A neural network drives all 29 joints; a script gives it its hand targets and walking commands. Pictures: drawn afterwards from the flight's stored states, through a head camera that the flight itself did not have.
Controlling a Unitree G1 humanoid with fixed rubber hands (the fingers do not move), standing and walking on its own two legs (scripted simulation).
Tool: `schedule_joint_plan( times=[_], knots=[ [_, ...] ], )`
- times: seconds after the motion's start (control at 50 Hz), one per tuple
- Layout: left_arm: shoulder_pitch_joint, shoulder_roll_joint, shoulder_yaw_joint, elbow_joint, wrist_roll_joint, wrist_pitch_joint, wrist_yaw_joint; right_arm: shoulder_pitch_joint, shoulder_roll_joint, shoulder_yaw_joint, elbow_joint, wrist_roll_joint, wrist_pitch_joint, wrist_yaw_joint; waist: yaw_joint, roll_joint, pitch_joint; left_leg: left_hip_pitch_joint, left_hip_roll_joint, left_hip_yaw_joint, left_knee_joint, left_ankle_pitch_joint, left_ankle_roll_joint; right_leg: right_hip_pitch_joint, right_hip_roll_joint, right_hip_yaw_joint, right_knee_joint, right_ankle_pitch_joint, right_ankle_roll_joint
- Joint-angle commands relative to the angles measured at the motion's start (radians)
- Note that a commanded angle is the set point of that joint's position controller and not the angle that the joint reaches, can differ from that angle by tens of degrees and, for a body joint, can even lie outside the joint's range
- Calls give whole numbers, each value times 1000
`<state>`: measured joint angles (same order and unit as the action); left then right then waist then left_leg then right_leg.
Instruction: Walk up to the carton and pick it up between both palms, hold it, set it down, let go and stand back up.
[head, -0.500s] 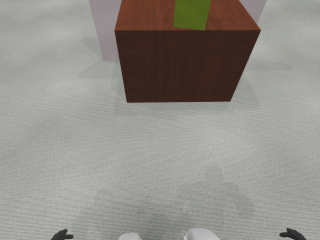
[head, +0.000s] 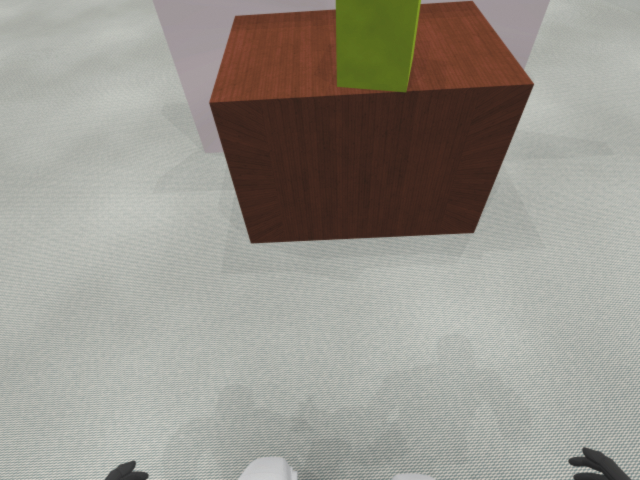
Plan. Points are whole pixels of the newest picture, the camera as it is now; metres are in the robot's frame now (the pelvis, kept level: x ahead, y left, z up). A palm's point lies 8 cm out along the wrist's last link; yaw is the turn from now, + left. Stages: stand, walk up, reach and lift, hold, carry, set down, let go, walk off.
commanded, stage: walk up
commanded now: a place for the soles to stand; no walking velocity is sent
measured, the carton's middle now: (379, 28) +1.18 -0.15 +0.02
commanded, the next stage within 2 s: none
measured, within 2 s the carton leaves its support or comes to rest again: neither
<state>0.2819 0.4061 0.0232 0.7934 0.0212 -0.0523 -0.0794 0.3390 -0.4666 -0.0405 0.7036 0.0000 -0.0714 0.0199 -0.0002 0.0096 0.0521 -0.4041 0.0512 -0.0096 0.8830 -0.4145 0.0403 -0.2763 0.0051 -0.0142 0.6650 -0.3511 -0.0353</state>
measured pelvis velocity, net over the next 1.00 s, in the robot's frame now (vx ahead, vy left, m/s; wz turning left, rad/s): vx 0.28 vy -0.07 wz -0.05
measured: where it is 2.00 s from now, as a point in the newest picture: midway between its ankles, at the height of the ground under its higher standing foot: (374, 364)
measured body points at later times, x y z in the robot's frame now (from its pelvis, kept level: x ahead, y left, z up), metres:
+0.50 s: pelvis +0.15 -0.04 -0.02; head +0.16 -0.04 +0.43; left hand +0.25 +0.27 -0.12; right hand +0.23 -0.37 -0.10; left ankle +0.11 +0.12 -0.68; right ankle +0.23 -0.14 -0.72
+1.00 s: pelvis +0.28 -0.07 -0.01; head +0.31 -0.05 +0.44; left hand +0.38 +0.24 -0.13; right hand +0.33 -0.41 -0.09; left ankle +0.26 +0.11 -0.72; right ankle +0.36 -0.18 -0.72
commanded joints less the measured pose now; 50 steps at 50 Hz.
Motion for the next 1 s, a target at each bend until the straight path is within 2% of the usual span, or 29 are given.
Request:
schedule_joint_plan(
  times=[0.0, 0.04, 0.06, 0.08, 0.1, 0.12, 0.14, 0.18, 0.22, 0.32, 0.36, 0.38, 0.4, 0.42, 0.44, 0.46, 0.52, 0.62, 0.66, 0.68, 0.7, 0.72, 0.74, 0.78, 0.84, 0.9, 0.94, 0.96, 0.98],
  knots=[
    [70, 308, 114, -77, -10, -18, 15, -34, -175, -69, -12, -16, -48, -6, 69, -203, 2, -124, -10, 84, -172, 13, -7, 139, -227, 330, -305, 115, -197],
    [15, 285, 99, -93, -20, -10, 15, 50, -159, -72, 8, -17, -64, -15, 2, -166, -42, 92, -56, 137, -359, 167, -1, 51, -170, 195, -134, 320, -160],
    [-24, 244, 85, -113, -26, -10, 17, 178, -184, -88, 41, -25, -73, -25, -67, -84, -146, 312, -69, 121, -420, 234, 16, -8, -115, 119, 62, 461, -115],
    [-20, 161, 63, -140, -32, -14, 21, 285, -258, -116, 59, -39, -82, -34, -119, 87, -230, 524, 99, -155, -483, 118, 79, -212, -37, 50, 334, 350, -54],
    [-16, 129, 61, -154, -25, -20, 23, 287, -375, -137, 36, -33, -85, -38, -115, 222, -202, 623, 382, -647, -564, 103, 198, -528, 95, 49, 466, -119, 7],
    [-67, 232, 84, -130, -15, -13, 32, 243, -360, -135, 35, -3, -78, -38, -108, 77, -148, 599, 401, -614, -507, 153, 271, -582, 10, 132, 542, -175, 17],
    [-88, 231, 79, -130, -20, -17, 31, 236, -325, -120, 30, -1, -74, -42, -104, 56, -146, 605, 377, -521, -462, 300, 281, -598, -15, 130, 545, -155, 14],
    [-90, 208, 80, -121, -17, -20, 26, 197, -271, -93, 21, -5, -64, -47, -71, 55, -106, 510, 294, -304, -423, 522, 221, -561, -83, 100, 420, -113, 15],
    [-81, 201, 84, -114, -9, -15, 8, 173, -278, -89, 18, -9, -59, -41, -68, 113, -121, 437, 265, -224, -426, 577, 219, -479, -73, 38, 318, -92, 26],
    [-36, 190, 95, -103, -10, -17, -13, 20, -298, -97, -21, -10, -53, -37, -4, 207, -113, 213, 241, -121, -413, 293, 174, -237, -81, 1, 78, 76, 14],
    [118, 193, 110, -35, -11, -19, -9, -52, -279, -90, -27, -16, -41, -35, 89, 155, -146, 73, 200, -41, -272, 185, 126, 36, -28, -63, -37, 167, 7],
    [215, 238, 130, 1, -7, -25, 2, -23, -218, -72, -29, -20, -35, -36, 123, -7, -182, -34, 139, 7, -39, 164, 100, 205, -3, -24, -87, 97, 10],
    [278, 323, 157, 21, 14, -30, 19, -5, -133, -43, -36, -18, -33, -35, 158, -254, -151, -245, 47, 60, 233, 66, 64, 289, -114, 225, -187, -128, -17],
    [244, 397, 160, -21, 10, -33, 32, -20, -119, -25, -62, -2, -27, -35, 139, -354, -74, -436, -74, 26, 370, -162, 26, 205, -323, 722, -439, -395, -86],
    [142, 400, 154, -34, -2, -28, 29, -54, -214, -57, -39, -5, -15, -37, 92, -179, -21, -398, -16, -58, 414, -134, 29, 99, -367, 844, -514, -555, -141],
    [87, 361, 148, -48, -8, -23, 28, -40, -251, -67, -13, -5, -12, -31, 68, -104, 52, -374, 44, -46, 366, -47, 28, 29, -335, 726, -461, -541, -150],
    [33, 299, 126, -67, -10, -13, 23, 61, -221, -70, 37, -16, -22, -19, 20, -189, 64, -214, 46, 18, 158, -14, 13, -79, -213, 443, -423, -360, -155],
    [45, 313, 122, -87, -2, -2, 7, 47, -200, -74, 28, -17, -35, -16, 53, -203, 20, -76, -10, 81, -107, -81, -5, -38, -222, 377, -352, -243, -207],
    [-9, 296, 113, -109, -5, 7, 5, 122, -189, -79, 53, -15, -49, -27, 1, -170, -55, 90, -38, 113, -286, 63, 3, -68, -192, 291, -230, -163, -177],
    [-44, 260, 100, -123, -8, 13, 4, 203, -188, -91, 81, -25, -62, -37, -61, -102, -84, 266, -67, 123, -370, 112, 8, -173, -147, 213, -86, -133, -143],
    [-80, 188, 83, -148, -8, 12, 6, 311, -241, -109, 104, -38, -72, -49, -123, 53, -140, 458, 46, -103, -443, -9, 52, -367, -65, 122, 163, -125, -82],
    [-78, 125, 66, -168, -7, 9, 12, 301, -367, -134, 79, -44, -79, -50, -118, 261, -133, 552, 351, -636, -596, -234, 162, -624, 69, 18, 385, -159, -1],
    [-108, 220, 86, -145, 5, 8, 23, 237, -387, -132, 46, -15, -75, -53, -101, 102, -58, 485, 410, -687, -587, -170, 252, -656, -2, 125, 451, -172, 17],
    [-82, 233, 92, -113, 2, 0, 21, 216, -315, -106, 47, -4, -70, -61, -77, 31, -96, 544, 337, -480, -461, 188, 238, -624, -54, 128, 434, -117, 25],
    [-92, 202, 96, -119, -1, -2, 7, 194, -296, -98, 37, -17, -58, -56, -76, 135, -116, 451, 268, -257, -412, 514, 209, -508, -64, 29, 290, -113, 33],
    [-99, 192, 97, -129, -9, -7, -3, 133, -310, -100, 7, -13, -51, -55, -53, 176, -106, 330, 271, -189, -377, 473, 194, -396, -77, 19, 167, -18, 17],
    [-24, 189, 104, -100, -9, -11, -5, 43, -317, -94, -7, -7, -44, -53, 13, 195, -135, 213, 236, -123, -324, 350, 152, -197, -59, -7, 52, 75, 6],
    [82, 188, 109, -61, -9, -14, -3, -14, -303, -87, -17, -10, -37, -52, 79, 147, -143, 93, 219, -76, -244, 284, 128, -13, -36, -38, -37, 142, 7],
    [211, 243, 137, -13, -4, -21, 9, 10, -235, -65, -20, -19, -32, -51, 138, -27, -189, -51, 148, -14, 25, 244, 93, 213, -9, -1, -79, 72, 12]
  ],
)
